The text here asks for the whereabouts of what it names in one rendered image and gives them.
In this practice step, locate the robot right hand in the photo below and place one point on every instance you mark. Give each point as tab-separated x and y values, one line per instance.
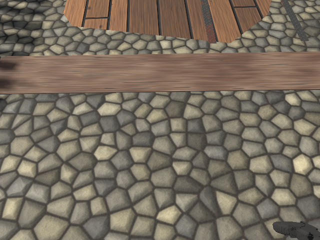
300	230

